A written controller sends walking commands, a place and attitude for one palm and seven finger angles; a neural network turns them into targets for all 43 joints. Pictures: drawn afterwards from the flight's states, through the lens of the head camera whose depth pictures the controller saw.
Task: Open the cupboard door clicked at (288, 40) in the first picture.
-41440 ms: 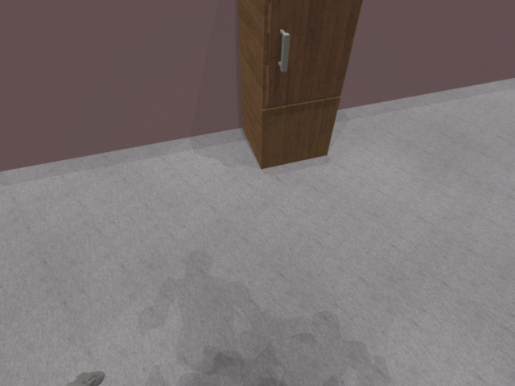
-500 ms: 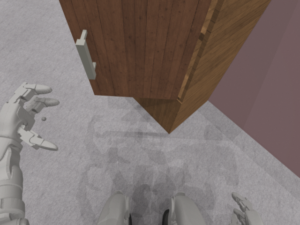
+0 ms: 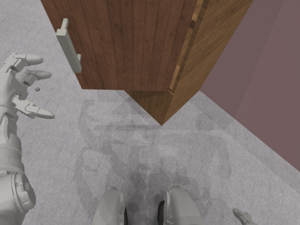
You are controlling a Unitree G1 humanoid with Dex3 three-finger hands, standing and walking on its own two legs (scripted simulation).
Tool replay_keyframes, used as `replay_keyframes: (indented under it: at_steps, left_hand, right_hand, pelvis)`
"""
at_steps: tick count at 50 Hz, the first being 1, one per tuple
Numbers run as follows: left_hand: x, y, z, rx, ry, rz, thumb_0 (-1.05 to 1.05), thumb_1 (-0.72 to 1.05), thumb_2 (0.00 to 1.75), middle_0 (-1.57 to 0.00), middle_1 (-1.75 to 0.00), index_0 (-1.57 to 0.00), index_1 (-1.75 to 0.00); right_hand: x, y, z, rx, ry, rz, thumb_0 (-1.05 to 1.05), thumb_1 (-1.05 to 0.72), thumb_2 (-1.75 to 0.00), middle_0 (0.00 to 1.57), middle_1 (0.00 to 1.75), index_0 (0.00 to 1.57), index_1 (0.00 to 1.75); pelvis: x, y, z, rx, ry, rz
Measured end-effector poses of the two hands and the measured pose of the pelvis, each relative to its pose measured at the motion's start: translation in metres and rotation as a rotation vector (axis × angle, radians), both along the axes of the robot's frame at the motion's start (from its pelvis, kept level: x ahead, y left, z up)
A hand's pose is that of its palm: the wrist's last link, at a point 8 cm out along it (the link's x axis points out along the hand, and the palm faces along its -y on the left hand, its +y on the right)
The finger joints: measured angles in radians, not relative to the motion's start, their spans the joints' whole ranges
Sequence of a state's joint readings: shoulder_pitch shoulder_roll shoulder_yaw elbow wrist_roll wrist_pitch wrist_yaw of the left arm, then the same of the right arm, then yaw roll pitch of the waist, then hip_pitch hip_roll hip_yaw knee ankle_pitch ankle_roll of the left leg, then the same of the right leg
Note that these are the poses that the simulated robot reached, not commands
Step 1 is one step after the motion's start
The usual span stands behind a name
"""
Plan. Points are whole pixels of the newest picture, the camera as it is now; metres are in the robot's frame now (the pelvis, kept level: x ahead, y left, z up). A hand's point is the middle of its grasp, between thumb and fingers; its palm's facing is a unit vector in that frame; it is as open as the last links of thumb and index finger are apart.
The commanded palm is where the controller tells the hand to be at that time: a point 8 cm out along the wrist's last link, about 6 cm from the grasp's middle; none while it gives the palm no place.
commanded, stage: move the hooked fingers beside the handle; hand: left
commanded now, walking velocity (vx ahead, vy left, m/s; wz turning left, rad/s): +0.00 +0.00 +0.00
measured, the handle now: (71, 47) +0.59 +0.23 +0.03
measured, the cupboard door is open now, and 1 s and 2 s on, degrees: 46 46 46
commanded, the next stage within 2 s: slide the fingers in behind the handle in 1.40 s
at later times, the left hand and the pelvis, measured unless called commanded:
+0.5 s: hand (45, 62) +0.52 +0.28 +0.05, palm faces -0.01 -1.00 -0.03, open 14.0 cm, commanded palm +0.52 +0.31 +0.04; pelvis -0.01 +0.00 -0.02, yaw -2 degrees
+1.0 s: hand (41, 59) +0.54 +0.30 +0.03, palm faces -0.01 -1.00 -0.02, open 14.0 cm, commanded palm +0.54 +0.31 +0.04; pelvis +0.00 +0.02 -0.02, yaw -3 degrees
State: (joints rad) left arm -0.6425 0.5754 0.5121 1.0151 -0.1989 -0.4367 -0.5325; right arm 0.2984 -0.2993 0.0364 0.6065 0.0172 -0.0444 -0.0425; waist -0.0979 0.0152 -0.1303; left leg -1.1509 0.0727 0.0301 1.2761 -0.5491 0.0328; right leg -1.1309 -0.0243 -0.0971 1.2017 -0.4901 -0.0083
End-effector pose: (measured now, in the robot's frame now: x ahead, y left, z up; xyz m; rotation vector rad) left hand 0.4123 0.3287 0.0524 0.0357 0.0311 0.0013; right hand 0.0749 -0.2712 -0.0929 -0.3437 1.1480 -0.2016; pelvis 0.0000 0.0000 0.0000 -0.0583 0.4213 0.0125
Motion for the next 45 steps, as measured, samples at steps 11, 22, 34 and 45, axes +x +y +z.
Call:
replay_keyframes:
  at_steps: [11, 22, 34, 45]
  left_hand:
    - [0.042, -0.002, -0.003, -0.001, -0.008, -0.015, -0.01, -0.49, 0.3, -0.3, -1.2, -0.3, -1.2]
    - [0.078, 0.002, -0.003, 0.005, 0.0, -0.006, -0.01, -0.49, 0.3, -0.3, -1.2, -0.3, -1.2]
    - [0.112, 0.011, -0.006, -0.004, 0.01, -0.002, -0.01, -0.49, 0.3, -0.3, -1.2, -0.3, -1.2]
    - [0.109, 0.021, -0.023, -0.016, 0.032, -0.001, -0.01, -0.49, 0.3, -0.3, -1.2, -0.3, -1.2]
  right_hand:
    - [-0.03, -0.006, -0.01, -0.029, 0.109, -0.039, 0.01, -0.9, -0.89, 0.21, 0.3, 0.2, 0.3]
    - [-0.063, -0.001, -0.012, -0.035, 0.211, -0.083, 0.01, -0.9, -0.89, 0.21, 0.3, 0.2, 0.3]
    - [-0.086, 0.01, -0.011, -0.049, 0.289, -0.118, 0.01, -0.9, -0.89, 0.21, 0.3, 0.2, 0.3]
    - [-0.087, 0.024, -0.006, -0.033, 0.341, -0.125, 0.01, -0.9, -0.89, 0.21, 0.3, 0.2, 0.3]
  pelvis:
    - [-0.005, -0.001, -0.012, -0.013, 0.048, -0.003]
    - [-0.006, 0.003, -0.019, -0.028, 0.089, -0.011]
    - [-0.006, 0.009, -0.027, -0.05, 0.134, -0.017]
    - [0.0, 0.017, -0.023, -0.059, 0.145, -0.02]
